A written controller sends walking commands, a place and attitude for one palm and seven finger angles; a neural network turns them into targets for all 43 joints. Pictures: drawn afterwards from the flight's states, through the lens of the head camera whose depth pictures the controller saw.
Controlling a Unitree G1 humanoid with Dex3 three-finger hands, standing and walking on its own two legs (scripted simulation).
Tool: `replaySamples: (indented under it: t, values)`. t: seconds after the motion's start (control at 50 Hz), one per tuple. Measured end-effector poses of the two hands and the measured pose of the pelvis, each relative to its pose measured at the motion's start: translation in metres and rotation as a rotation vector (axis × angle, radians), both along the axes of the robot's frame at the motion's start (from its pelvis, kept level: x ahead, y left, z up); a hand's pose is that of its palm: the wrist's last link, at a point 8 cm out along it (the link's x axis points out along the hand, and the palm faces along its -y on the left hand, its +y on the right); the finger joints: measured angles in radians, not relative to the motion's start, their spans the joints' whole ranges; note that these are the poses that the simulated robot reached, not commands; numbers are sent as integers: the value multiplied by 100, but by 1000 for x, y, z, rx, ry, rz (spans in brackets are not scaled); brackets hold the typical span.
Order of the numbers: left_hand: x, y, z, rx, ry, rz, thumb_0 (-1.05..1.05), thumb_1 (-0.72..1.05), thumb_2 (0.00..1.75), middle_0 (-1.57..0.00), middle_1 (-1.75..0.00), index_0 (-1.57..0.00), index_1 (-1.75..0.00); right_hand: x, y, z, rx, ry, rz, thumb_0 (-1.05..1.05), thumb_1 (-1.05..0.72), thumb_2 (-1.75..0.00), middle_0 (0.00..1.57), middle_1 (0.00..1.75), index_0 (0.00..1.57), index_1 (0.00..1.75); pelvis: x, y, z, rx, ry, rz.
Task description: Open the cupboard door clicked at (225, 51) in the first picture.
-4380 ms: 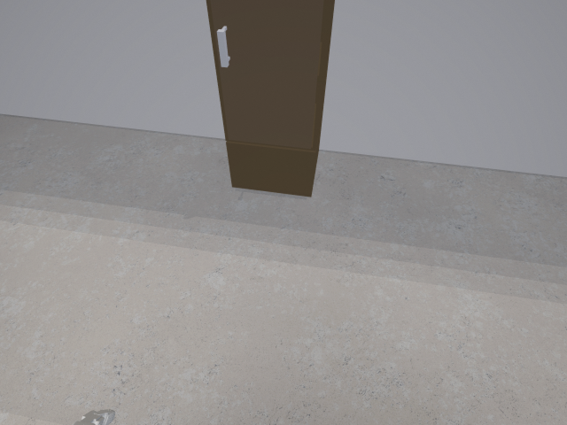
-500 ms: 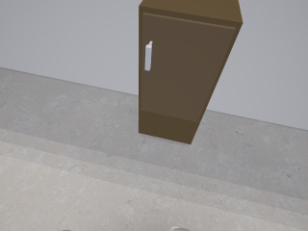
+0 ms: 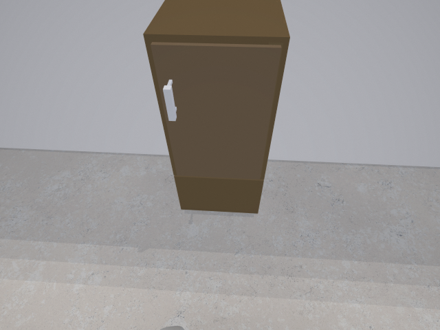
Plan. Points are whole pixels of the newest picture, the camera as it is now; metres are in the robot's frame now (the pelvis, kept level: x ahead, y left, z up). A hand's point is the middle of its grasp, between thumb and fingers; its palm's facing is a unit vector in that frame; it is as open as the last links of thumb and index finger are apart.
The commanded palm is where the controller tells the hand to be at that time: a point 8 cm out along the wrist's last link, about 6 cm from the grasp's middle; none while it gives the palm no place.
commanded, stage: take the last steps up to it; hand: left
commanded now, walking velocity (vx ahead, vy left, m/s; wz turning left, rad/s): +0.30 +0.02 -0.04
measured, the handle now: (171, 100) +0.79 +0.20 -0.03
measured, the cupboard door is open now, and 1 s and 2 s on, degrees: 0 0 0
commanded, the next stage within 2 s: come to a stop and stand still in 0.54 s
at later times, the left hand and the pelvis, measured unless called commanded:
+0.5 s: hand (132, 303) +0.21 +0.21 -0.16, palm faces -0.03 -0.98 -0.20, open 7.3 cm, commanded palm none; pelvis +0.14 +0.03 +0.00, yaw -3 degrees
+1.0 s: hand (148, 266) +0.30 +0.20 -0.19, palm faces +0.03 -0.98 -0.21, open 7.3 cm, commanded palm none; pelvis +0.26 +0.02 -0.01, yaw -2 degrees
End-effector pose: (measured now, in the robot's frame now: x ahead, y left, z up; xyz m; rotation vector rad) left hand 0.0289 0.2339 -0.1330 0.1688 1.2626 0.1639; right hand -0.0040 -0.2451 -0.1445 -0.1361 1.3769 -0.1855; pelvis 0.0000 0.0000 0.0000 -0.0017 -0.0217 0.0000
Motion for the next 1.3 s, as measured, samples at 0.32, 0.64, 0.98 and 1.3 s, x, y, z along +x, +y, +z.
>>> replaySamples:
  t: [0.32, 0.64, 0.98, 1.3]
  values:
    - [36, 40, -22, -63, 200, 1, 1, 91, 89, -20, -30, -20, -30, 101, 61, 9, -19, -114, -10, 0, -91, -90, 20, 29, 20, 30, 88, 43, -4, 1, 4, -50]
    - [257, -9, -5, 3, -98, -105, 0, 92, 89, -20, -30, -20, -30, 106, 57, -23, 128, 184, -130, 0, -90, -90, 20, 29, 20, 30, 195, 0, -14, 21, 5, -47]
    - [266, 11, -24, -9, 65, 9, -1, 92, 89, -20, -30, -21, -30, 332, 15, 0, -44, -146, 30, 0, -91, -90, 20, 29, 20, 30, 257, 14, -13, -12, 2, -38]
    - [258, 12, -8, 32, 51, -47, 0, 91, 89, -20, -30, -20, -30, 311, 16, 6, -2, -196, 5, 0, -90, -90, 21, 29, 20, 30, 232, 1, -4, 3, 12, -67]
